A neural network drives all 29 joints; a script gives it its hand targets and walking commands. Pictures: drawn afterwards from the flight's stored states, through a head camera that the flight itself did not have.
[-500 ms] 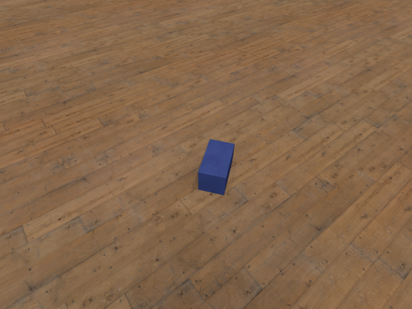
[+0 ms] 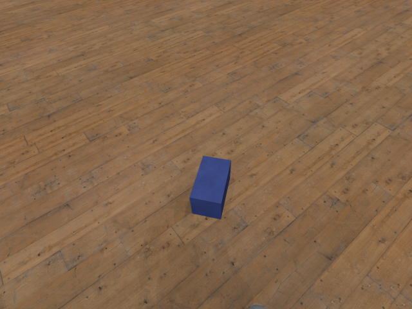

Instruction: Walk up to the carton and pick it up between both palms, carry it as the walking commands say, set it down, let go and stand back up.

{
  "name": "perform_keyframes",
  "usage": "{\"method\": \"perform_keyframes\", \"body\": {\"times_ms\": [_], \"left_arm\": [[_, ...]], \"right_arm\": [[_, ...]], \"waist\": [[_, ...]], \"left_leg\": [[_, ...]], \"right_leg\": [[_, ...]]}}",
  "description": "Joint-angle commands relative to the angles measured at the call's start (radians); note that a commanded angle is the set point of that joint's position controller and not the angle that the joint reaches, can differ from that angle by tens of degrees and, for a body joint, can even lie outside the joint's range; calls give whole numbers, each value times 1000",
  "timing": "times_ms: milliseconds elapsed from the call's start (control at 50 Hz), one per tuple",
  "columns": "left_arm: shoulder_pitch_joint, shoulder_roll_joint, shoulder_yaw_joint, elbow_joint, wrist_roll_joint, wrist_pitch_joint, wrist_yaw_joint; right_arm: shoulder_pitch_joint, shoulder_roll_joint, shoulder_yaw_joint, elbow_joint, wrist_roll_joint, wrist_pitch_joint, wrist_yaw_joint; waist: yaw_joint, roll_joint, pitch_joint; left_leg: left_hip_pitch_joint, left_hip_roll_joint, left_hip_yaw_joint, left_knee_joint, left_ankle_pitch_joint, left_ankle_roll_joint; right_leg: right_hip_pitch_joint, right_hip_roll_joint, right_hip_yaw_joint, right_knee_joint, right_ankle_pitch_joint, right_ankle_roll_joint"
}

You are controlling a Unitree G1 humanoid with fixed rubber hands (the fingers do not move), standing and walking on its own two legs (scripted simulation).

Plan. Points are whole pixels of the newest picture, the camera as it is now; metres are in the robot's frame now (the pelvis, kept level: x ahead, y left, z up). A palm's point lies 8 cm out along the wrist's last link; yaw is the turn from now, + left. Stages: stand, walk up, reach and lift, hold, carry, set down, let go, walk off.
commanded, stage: walk up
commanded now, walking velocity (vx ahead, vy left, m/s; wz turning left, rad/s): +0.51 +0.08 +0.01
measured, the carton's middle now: (211, 186) +0.82 +0.01 -0.67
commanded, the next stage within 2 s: none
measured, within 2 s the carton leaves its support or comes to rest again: neither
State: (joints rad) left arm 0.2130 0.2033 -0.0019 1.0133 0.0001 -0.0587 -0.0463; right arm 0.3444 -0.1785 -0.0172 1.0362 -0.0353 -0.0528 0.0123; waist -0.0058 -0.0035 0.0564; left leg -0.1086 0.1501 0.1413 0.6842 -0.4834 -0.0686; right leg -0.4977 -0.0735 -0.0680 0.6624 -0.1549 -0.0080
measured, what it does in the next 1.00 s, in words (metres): walks ahead: left foot, then right foot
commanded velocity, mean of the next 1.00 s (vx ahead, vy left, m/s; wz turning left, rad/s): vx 0.34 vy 0.02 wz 0.01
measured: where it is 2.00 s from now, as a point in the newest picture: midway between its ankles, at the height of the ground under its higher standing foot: (214, 307)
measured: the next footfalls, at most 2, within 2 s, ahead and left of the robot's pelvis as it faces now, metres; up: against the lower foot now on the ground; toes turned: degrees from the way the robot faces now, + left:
left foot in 0.50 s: +0.27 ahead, +0.18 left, +0.00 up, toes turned +10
right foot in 0.90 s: +0.36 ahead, -0.11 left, +0.00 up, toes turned -6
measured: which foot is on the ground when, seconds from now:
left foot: up 0.00-0.48, down 0.50-0.90, up 0.92-1.00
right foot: down 0.00-0.50, up 0.52-0.88, down 0.90-1.00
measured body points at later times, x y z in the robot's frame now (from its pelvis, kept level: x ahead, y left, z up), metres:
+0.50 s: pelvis +0.17 +0.04 +0.02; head +0.19 +0.05 +0.47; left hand +0.19 +0.28 -0.14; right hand +0.22 -0.19 -0.13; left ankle +0.23 +0.18 -0.72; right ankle +0.11 -0.11 -0.71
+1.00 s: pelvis +0.27 -0.01 +0.02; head +0.28 -0.02 +0.47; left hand +0.30 +0.23 -0.12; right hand +0.29 -0.23 -0.14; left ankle +0.20 +0.14 -0.67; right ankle +0.32 -0.10 -0.71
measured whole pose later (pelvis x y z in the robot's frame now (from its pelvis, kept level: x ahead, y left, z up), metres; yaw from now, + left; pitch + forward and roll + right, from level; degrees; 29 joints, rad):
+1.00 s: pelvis +0.27 -0.01 +0.02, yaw +0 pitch -1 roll +3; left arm 0.25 0.19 0.00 1.08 0.00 -0.02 -0.02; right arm 0.28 -0.16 -0.02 1.04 -0.02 -0.01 0.00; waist -0.01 -0.01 0.04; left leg -0.25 0.10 0.15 0.82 -0.44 -0.04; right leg -0.31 -0.06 -0.08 0.53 -0.20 -0.02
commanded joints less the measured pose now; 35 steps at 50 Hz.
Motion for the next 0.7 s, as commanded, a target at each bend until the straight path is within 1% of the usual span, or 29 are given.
{"method": "perform_keyframes", "body": {"times_ms": [0,20,40,60,80,100,120,140,160,200,220,260,300,340,360,400,420,440,460,480,500,520,540,560,580,600,620,640,680], "left_arm": [[342,305,94,45,32,-19,40],[264,270,88,34,27,-17,41],[168,220,82,23,25,-20,42],[120,172,79,12,24,-22,44],[116,160,77,17,27,-24,43],[149,157,76,29,26,-28,44],[164,156,75,38,22,-33,43],[188,161,76,41,21,-37,44],[208,162,77,46,19,-40,45],[229,162,77,51,21,-42,48],[228,168,77,53,21,-40,49],[238,172,79,51,24,-37,52],[238,179,81,54,28,-31,54],[213,182,84,56,30,-24,56],[204,175,82,55,31,-21,55],[154,172,84,45,27,-14,50],[107,166,85,47,16,-2,50],[88,159,82,50,6,9,52],[86,116,67,39,6,6,50],[52,64,53,-8,9,3,45],[45,62,52,-37,7,11,47],[18,66,56,-28,11,18,46],[10,59,50,-17,17,16,41],[18,55,48,-11,16,16,39],[44,52,52,7,14,25,38],[51,65,67,14,12,39,36],[49,67,71,12,15,50,32],[45,63,69,6,20,57,30],[1,55,62,-15,26,65,21]], "right_arm": [[-1,-113,-47,-87,-2,10,3],[-25,-131,-58,-73,1,14,6],[-70,-130,-61,-71,2,18,10],[-78,-108,-55,-64,2,27,12],[-93,-107,-53,-73,2,36,13],[-101,-102,-49,-66,3,41,12],[-88,-95,-46,-59,5,44,12],[-97,-91,-43,-56,3,48,14],[-108,-90,-44,-55,3,54,13],[-153,-85,-42,-66,5,55,16],[-178,-92,-44,-68,5,55,18],[-222,-88,-39,-75,8,54,21],[-247,-84,-36,-92,13,50,23],[-258,-75,-29,-96,16,43,23],[-248,-66,-23,-89,16,38,22],[-186,-64,-21,-70,19,26,17],[-132,-65,-18,-57,17,7,14],[-8,-101,-30,-9,14,-8,4],[114,-165,-51,32,3,-23,-8],[199,-262,-78,47,-7,-31,-17],[252,-277,-74,37,2,-25,-17],[214,-223,-52,34,9,-20,-16],[134,-188,-44,20,7,-24,-19],[101,-162,-38,10,4,-28,-21],[92,-148,-37,5,7,-29,-26],[132,-168,-52,15,22,-30,-35],[139,-183,-59,13,30,-27,-41],[131,-177,-57,8,28,-25,-42],[96,-169,-60,-8,20,-16,-42]], "waist": [[107,-260,-129],[70,-133,-37],[42,-92,39],[23,-89,70],[21,-114,66],[24,-104,57],[25,-118,40],[30,-117,40],[38,-132,36],[52,-116,37],[57,-123,35],[77,-131,49],[81,-128,64],[77,-126,89],[76,-141,85],[42,-151,30],[-1,-216,-11],[-54,-173,-74],[-95,-20,-154],[-120,316,-177],[-105,333,-166],[-86,271,-104],[-63,216,-85],[-55,182,-120],[-45,144,-151],[-44,93,-170],[-41,89,-191],[-37,111,-200],[-38,165,-172]], "left_leg": [[-482,-73,-167,575,-40,62],[-484,-38,-158,584,67,60],[-470,-3,-141,557,146,58],[-448,5,-120,520,188,59],[-410,3,-113,482,193,60],[-395,-4,-103,457,206,57],[-388,0,-97,431,219,47],[-397,-4,-89,415,226,37],[-416,-4,-83,397,228,26],[-449,-2,-76,349,219,18],[-449,4,-76,330,211,14],[-487,-4,-61,260,184,-1],[-471,-3,-55,178,160,-11],[-435,-6,-49,71,138,-17],[-410,-16,-32,18,124,-20],[-305,-48,-13,-91,140,-14],[-167,-70,16,-212,215,-1],[16,-91,55,-312,329,13],[186,13,-60,-308,428,39],[293,251,-361,-405,560,108],[290,336,-538,-459,578,194],[213,310,-496,-444,592,220],[203,275,-383,-392,738,216],[218,243,-306,-358,853,206],[216,243,-271,-344,907,195],[222,268,-293,-319,988,191],[227,287,-297,-308,1016,198],[214,286,-268,-313,969,201],[146,276,-229,-379,704,210]], "right_leg": [[478,-406,750,-584,-658,-62],[401,-368,687,-572,-557,-79],[307,-308,538,-559,-462,-84],[260,-266,443,-556,-394,-68],[251,-227,377,-549,-340,-53],[280,-228,355,-536,-263,-56],[305,-226,314,-521,-187,-55],[331,-230,306,-518,-142,-62],[366,-242,290,-508,-74,-78],[424,-257,275,-498,22,-103],[434,-266,257,-492,41,-108],[490,-277,254,-483,122,-134],[481,-292,239,-490,136,-147],[469,-289,208,-480,132,-155],[471,-280,182,-455,208,-155],[458,-259,139,-394,308,-146],[408,-169,48,-333,250,-110],[357,-91,-26,-194,232,-77],[220,-38,-51,14,133,-36],[-14,58,-71,256,-300,15],[-61,42,6,365,-431,22],[-75,-2,56,426,-373,28],[-110,-18,58,447,-310,27],[-104,-26,56,435,-282,31],[-81,-23,56,425,-256,39],[-88,-23,69,451,-242,53],[-100,-28,83,464,-235,64],[-103,-39,89,454,-222,65],[-108,-52,77,389,-177,72]]}}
